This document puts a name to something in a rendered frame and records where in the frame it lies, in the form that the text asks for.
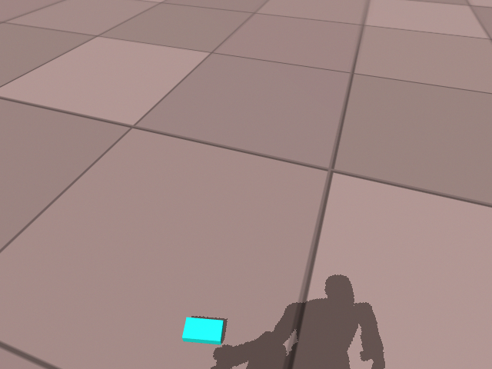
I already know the small box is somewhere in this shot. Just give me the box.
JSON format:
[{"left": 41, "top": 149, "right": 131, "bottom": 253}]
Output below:
[{"left": 182, "top": 317, "right": 224, "bottom": 345}]

